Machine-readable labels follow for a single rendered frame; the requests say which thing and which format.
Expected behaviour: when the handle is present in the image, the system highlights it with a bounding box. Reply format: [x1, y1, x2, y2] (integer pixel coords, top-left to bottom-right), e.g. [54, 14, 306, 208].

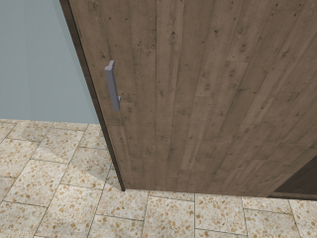
[104, 60, 121, 111]

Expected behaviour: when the wardrobe door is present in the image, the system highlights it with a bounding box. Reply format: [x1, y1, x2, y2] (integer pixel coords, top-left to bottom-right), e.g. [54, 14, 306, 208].
[68, 0, 317, 198]
[274, 156, 317, 195]

